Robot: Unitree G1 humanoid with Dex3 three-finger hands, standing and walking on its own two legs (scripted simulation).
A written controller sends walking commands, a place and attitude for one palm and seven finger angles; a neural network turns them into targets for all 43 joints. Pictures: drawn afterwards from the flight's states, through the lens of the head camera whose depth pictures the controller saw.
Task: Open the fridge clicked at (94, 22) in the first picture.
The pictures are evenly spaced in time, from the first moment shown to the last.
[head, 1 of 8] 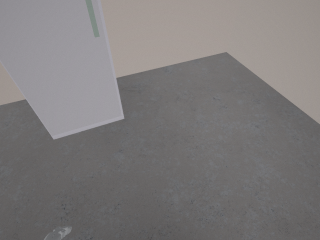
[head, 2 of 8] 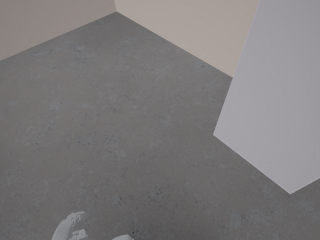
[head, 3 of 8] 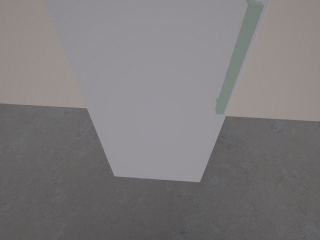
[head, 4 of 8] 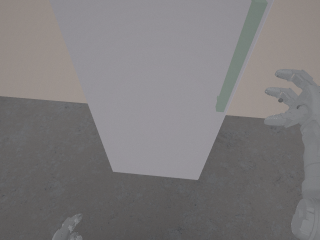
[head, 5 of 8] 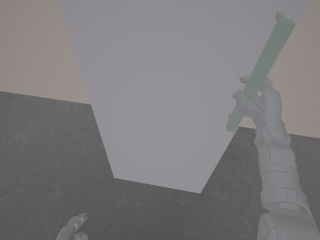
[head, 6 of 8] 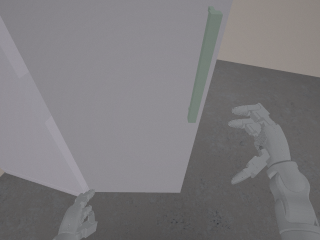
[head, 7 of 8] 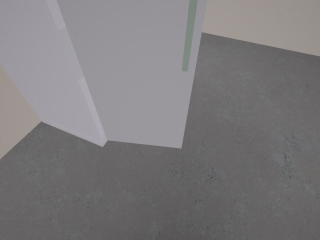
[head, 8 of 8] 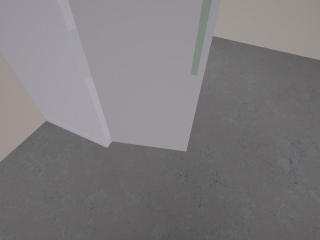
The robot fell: no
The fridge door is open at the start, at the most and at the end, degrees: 0 82 74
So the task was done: yes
